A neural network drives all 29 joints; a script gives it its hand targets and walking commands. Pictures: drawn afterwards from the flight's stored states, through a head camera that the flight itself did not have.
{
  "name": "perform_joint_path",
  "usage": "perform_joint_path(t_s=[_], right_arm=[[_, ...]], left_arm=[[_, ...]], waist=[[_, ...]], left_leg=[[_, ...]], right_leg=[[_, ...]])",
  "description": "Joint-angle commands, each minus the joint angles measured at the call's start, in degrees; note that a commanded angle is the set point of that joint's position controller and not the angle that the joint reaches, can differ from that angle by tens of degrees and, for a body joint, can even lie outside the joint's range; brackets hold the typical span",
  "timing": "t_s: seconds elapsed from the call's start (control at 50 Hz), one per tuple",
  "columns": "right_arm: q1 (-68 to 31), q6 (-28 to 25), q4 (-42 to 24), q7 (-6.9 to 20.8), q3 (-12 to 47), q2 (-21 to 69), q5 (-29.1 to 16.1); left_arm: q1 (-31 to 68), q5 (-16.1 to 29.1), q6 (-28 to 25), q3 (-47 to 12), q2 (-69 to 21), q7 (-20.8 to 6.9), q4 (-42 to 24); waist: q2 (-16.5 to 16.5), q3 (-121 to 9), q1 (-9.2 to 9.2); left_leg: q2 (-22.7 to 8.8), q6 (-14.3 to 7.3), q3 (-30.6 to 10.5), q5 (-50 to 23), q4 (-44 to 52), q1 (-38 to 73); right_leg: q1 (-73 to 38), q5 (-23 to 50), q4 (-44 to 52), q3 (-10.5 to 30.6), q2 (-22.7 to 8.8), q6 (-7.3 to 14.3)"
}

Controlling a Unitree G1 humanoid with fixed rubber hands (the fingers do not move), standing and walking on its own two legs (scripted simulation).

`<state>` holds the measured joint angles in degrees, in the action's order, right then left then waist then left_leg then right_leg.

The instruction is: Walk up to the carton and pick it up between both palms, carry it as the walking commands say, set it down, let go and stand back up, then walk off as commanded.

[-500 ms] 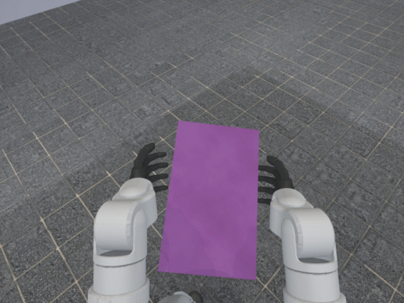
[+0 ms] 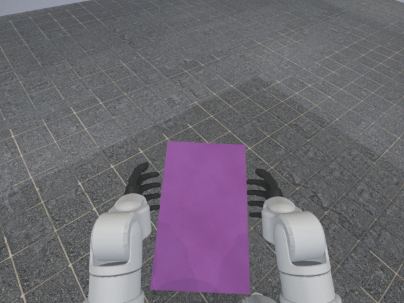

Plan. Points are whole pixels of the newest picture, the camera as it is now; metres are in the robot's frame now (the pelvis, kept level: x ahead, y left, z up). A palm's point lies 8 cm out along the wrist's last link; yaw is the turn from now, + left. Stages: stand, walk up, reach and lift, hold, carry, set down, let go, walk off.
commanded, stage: carry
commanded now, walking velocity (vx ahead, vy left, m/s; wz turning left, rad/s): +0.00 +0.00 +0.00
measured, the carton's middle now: (202, 216) +0.30 +0.02 -0.02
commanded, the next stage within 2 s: none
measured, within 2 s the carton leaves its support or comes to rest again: neither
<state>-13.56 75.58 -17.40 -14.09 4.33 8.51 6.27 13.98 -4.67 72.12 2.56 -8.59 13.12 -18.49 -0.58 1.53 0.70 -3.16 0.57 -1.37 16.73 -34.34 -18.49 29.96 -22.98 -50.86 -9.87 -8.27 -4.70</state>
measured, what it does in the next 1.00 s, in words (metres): walks backwards: right foot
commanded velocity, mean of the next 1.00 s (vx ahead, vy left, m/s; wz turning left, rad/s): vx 0.00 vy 0.00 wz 0.00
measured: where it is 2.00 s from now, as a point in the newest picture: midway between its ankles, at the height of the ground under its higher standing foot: outside the picture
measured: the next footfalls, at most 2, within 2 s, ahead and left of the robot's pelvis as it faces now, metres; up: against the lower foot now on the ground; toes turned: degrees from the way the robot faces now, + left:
right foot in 0.30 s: -0.07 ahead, -0.06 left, +0.00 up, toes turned -11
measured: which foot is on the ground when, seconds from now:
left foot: down 0.00-1.00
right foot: up 0.00-0.28, down 0.30-1.00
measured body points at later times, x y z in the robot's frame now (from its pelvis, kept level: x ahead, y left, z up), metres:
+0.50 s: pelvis -0.10 +0.06 +0.00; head -0.14 +0.06 +0.45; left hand +0.20 +0.15 +0.12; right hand +0.17 -0.10 +0.11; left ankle +0.01 +0.12 -0.73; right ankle -0.11 -0.06 -0.73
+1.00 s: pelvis -0.11 +0.05 +0.00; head -0.15 +0.04 +0.45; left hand +0.18 +0.15 +0.11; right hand +0.15 -0.10 +0.10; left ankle +0.01 +0.12 -0.73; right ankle -0.11 -0.06 -0.73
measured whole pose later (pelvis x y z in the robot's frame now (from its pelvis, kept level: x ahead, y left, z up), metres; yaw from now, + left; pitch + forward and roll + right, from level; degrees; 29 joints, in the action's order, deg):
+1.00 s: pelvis -0.11 +0.05 +0.00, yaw -6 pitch +0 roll -1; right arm -13.1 76.2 -16.8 -14.5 2.4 8.4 6.3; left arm 13.6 -4.3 74.4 0.2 -8.5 13.7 -16.5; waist 2.9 -5.7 0.7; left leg -1.4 -1.7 6.9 5.5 -23.7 -21.3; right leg 13.0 -16.3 -27.3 -9.8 -1.3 0.8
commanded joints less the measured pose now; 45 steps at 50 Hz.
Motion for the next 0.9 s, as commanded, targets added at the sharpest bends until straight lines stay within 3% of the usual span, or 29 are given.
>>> perform_joint_path(t_s=[0.0, 0.02, 0.04, 0.1, 0.12, 0.16, 0.22, 0.26, 0.3, 0.32, 0.34, 0.36, 0.38, 0.44, 0.48, 0.52, 0.6, 0.72, 0.8, 0.88], right_arm=[[-21.42, -8.05, -12.16, 11.57, 17.93, 61.28, -18.39], [-19.99, -8.38, -11.45, 11.59, 17.40, 60.61, -18.01], [-19.59, -8.72, -11.63, 11.45, 17.21, 60.17, -17.90], [-17.22, -8.47, -12.10, 10.21, 17.06, 58.38, -16.86], [-17.31, -8.38, -12.97, 9.75, 17.37, 57.44, -16.70], [-17.91, -7.98, -13.86, 9.15, 18.18, 56.00, -16.61], [-18.87, -7.07, -13.17, 8.85, 18.70, 54.24, -16.55], [-19.00, -6.75, -12.40, 8.85, 19.13, 53.81, -16.63], [-20.16, -6.51, -11.60, 9.03, 19.57, 53.90, -16.63], [-20.35, -6.32, -11.48, 8.99, 19.88, 53.99, -16.67], [-21.68, -6.09, -12.46, 9.29, 21.22, 54.82, -17.31], [-23.06, -5.83, -12.31, 9.49, 21.94, 55.96, -17.73], [-23.25, -5.44, -11.34, 9.61, 21.91, 56.15, -17.72], [-21.13, -4.18, -8.26, 9.44, 20.60, 53.94, -16.70], [-19.91, -3.50, -6.36, 9.32, 19.51, 52.94, -16.30], [-19.90, -3.17, -5.93, 9.08, 18.82, 52.02, -16.02], [-20.83, -3.38, -7.49, 8.64, 18.82, 51.76, -16.06], [-21.64, -3.77, -9.73, 8.39, 20.46, 54.00, -16.58], [-21.52, -3.36, -9.00, 8.46, 20.52, 54.06, -16.79], [-21.29, -3.15, -9.20, 8.48, 20.43, 54.23, -16.90]], left_arm=[[26.15, 20.74, -2.44, -35.42, -65.65, -11.14, -11.73], [27.28, 21.57, -2.73, -36.44, -64.96, -11.14, -13.37], [27.45, 21.85, -3.02, -36.66, -64.40, -11.09, -14.17], [23.83, 21.37, -2.13, -35.93, -62.49, -10.70, -12.35], [21.62, 20.63, -1.73, -35.08, -61.75, -10.64, -10.79], [18.37, 19.11, -1.05, -33.35, -60.64, -10.43, -7.69], [15.25, 17.00, -0.43, -30.73, -59.04, -9.86, -4.08], [14.09, 16.18, -0.39, -29.71, -58.64, -9.76, -3.08], [14.17, 15.60, -0.32, -28.53, -58.50, -9.90, -1.92], [13.85, 15.62, -0.39, -28.26, -58.31, -9.97, -1.81], [14.56, 15.41, -0.88, -27.92, -58.76, -10.04, -2.23], [16.42, 15.70, -1.06, -27.97, -59.24, -10.21, -2.82], [17.36, 15.63, -0.95, -27.74, -58.89, -10.21, -2.56], [15.92, 14.50, 0.21, -26.78, -56.38, -9.85, -0.38], [15.68, 14.28, 0.81, -26.51, -55.27, -9.47, 0.12], [15.76, 14.34, 1.17, -26.22, -54.63, -9.27, 0.53], [16.30, 15.19, 1.04, -26.21, -54.72, -9.00, -0.33], [18.48, 16.83, 0.59, -27.87, -56.06, -9.41, -3.75], [19.03, 16.65, 0.86, -27.32, -55.25, -9.33, -4.23], [18.57, 16.89, 1.09, -27.55, -55.59, -9.32, -4.51]], waist=[[16.54, -20.29, -1.08], [15.64, -22.43, -1.29], [14.05, -23.65, -1.40], [11.63, -26.32, -1.65], [11.86, -26.41, -1.72], [11.56, -25.33, -1.54], [12.05, -24.22, -0.94], [12.03, -24.99, 0.12], [10.38, -26.24, -0.01], [7.80, -25.95, 0.10], [0.96, -24.57, 0.14], [-3.30, -22.56, -0.28], [-4.30, -20.79, -0.68], [1.50, -16.82, -0.92], [5.43, -15.75, -0.55], [7.14, -15.70, -0.24], [6.82, -16.97, 0.10], [1.81, -18.33, -0.33], [0.38, -17.19, -1.00], [2.94, -18.14, -1.04]], left_leg=[[-9.18, -5.74, -2.84, -13.39, 17.67, 6.91], [-8.40, -6.57, -1.29, -19.57, 14.87, 11.40], [-8.65, -7.22, -2.22, -25.24, 13.33, 14.38], [-11.75, -10.04, -9.72, -34.78, 11.78, 20.72], [-12.94, -11.14, -11.86, -33.18, 12.47, 20.38], [-13.14, -11.33, -13.51, -26.75, 14.96, 17.27], [-11.88, -8.82, -11.33, -17.37, 18.83, 10.41], [-9.42, -4.33, -7.43, -12.00, 20.64, 5.63], [-6.56, 0.35, -4.48, -6.38, 22.77, 0.24], [-5.28, 1.79, -2.64, -5.18, 21.93, -1.19], [-2.83, 2.42, 1.63, -4.59, 18.24, -0.96], [-1.28, 2.09, 3.58, -4.50, 15.12, 0.15], [-1.34, 0.99, 3.11, -4.17, 13.62, 1.63], [-4.15, -1.07, -2.06, 2.61, 19.26, 0.20], [-5.17, -0.18, -4.37, 8.44, 24.78, -4.00], [-5.04, 1.25, -4.24, 10.98, 28.07, -6.39], [-3.29, 3.07, -0.97, 11.21, 28.80, -5.97], [1.03, 3.51, 4.45, 3.93, 21.04, -3.13], [0.78, 1.90, 4.02, 1.07, 17.58, -0.67], [-1.39, 1.30, 1.20, 1.97, 21.33, -0.72]], right_leg=[[2.02, 1.57, -13.18, 6.99, 5.98, 0.26], [2.32, 2.89, -13.26, 6.71, 5.80, 0.26], [2.68, 2.38, -12.29, 6.71, 5.96, 0.07], [2.01, -0.75, -3.74, 6.66, 6.42, -0.11], [0.82, -1.59, -0.71, 6.74, 6.48, 0.05], [-3.51, -2.63, 5.30, 5.91, 7.24, 0.59], [-13.08, -2.20, 15.66, 3.23, 8.14, 2.27], [-24.30, 5.18, 28.61, -0.17, 7.05, 3.37], [-35.00, 6.67, 30.24, -0.81, 4.55, 4.21], [-36.73, 6.19, 31.30, 1.22, 2.14, 4.88], [-31.76, 2.11, 33.37, 6.28, -1.99, 6.35], [-26.53, -3.18, 34.90, 8.25, -3.85, 7.04], [-21.78, -6.50, 35.36, 8.85, -4.46, 7.01], [-15.57, -7.55, 31.13, 5.72, -0.49, 5.86], [-18.30, -4.35, 27.49, 3.52, 2.80, 5.55], [-21.18, -2.14, 25.63, 1.90, 4.76, 5.87], [-23.19, -1.73, 26.50, 0.55, 5.94, 6.60], [-21.27, -7.56, 32.13, 3.93, 2.73, 7.68], [-16.93, -10.34, 32.77, 5.44, 0.95, 7.57], [-18.97, -4.67, 29.13, 3.06, 2.96, 6.54]])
